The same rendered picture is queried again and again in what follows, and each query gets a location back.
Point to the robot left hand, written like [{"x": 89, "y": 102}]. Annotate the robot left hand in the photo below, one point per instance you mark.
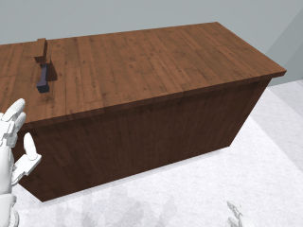
[{"x": 10, "y": 124}]

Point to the tap lever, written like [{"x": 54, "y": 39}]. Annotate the tap lever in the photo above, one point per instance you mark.
[{"x": 42, "y": 85}]

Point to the robot right hand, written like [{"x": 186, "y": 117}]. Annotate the robot right hand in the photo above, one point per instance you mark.
[{"x": 241, "y": 216}]

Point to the robot left forearm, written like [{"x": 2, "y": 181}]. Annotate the robot left forearm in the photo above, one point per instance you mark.
[{"x": 9, "y": 217}]

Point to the counter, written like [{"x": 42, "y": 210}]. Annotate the counter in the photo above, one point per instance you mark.
[{"x": 124, "y": 103}]

